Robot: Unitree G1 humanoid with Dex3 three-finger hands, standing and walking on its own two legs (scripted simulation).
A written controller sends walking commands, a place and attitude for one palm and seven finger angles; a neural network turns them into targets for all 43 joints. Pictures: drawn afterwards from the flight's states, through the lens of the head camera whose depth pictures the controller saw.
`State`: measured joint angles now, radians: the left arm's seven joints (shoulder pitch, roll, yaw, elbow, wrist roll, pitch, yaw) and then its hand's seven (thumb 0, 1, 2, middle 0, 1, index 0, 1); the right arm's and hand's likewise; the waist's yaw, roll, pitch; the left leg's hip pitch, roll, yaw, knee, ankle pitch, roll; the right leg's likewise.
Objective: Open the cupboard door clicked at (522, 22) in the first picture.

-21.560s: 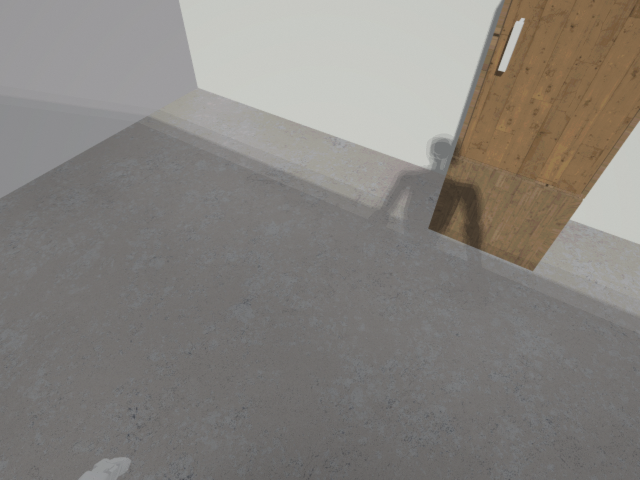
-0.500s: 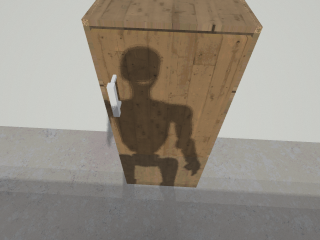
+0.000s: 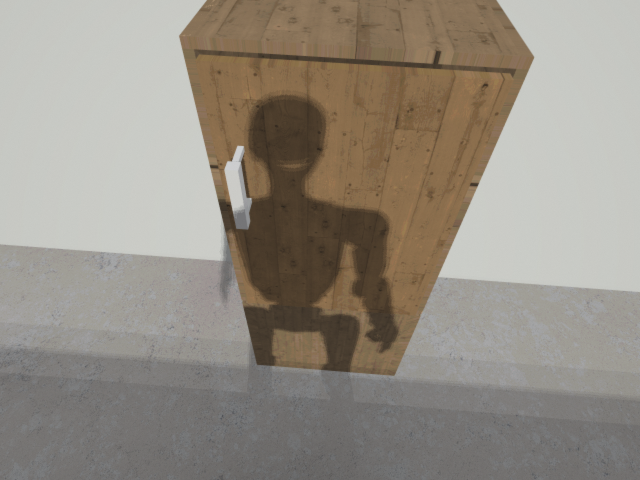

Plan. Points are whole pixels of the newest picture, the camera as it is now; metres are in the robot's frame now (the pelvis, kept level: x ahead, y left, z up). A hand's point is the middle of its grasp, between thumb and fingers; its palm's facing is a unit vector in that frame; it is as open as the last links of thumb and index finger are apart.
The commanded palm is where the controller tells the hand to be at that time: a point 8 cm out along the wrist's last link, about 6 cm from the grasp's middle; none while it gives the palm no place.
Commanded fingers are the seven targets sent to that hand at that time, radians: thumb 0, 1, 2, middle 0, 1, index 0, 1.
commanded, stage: raise the hand with hooked fingers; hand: left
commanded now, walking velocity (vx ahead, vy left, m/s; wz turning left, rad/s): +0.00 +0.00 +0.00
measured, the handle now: (241, 188) +0.52 +0.17 +0.05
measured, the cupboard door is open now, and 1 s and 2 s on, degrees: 0 0 0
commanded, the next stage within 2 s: none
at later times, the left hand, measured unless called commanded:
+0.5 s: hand (132, 470) +0.14 +0.23 -0.04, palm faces +0.11 -0.99 -0.03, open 9.1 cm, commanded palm +0.14 +0.28 -0.02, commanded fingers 0.00 0.27 0.63 -0.25 -0.70 -0.25 -0.70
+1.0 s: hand (113, 403) +0.19 +0.26 +0.01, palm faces +0.02 -1.00 -0.07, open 12.2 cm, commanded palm +0.17 +0.31 +0.02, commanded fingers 0.00 -0.31 0.38 -0.29 -1.08 -0.29 -1.08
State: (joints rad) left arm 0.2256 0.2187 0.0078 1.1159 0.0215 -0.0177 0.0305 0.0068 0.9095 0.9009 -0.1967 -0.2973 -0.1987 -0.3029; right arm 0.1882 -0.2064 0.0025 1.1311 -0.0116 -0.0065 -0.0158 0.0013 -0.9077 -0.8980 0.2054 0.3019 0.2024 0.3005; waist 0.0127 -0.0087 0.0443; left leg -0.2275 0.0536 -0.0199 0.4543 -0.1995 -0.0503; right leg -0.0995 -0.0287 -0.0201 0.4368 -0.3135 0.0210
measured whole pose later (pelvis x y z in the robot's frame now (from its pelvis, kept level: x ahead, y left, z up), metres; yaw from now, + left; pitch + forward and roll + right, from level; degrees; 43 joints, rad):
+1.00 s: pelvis -0.05 +0.02 -0.06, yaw +0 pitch +8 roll -3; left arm 0.22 0.33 0.33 0.11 -0.34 -0.28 -0.39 0.00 -0.09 0.48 -0.26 -0.93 -0.27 -0.94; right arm 0.29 -0.26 0.02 0.60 0.04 -0.24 -0.10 0.01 -0.90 -0.90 0.21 0.30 0.21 0.30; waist 0.01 0.04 -0.08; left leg -0.76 0.05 -0.06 0.99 -0.37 -0.03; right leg -0.61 -0.02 -0.03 0.96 -0.49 0.04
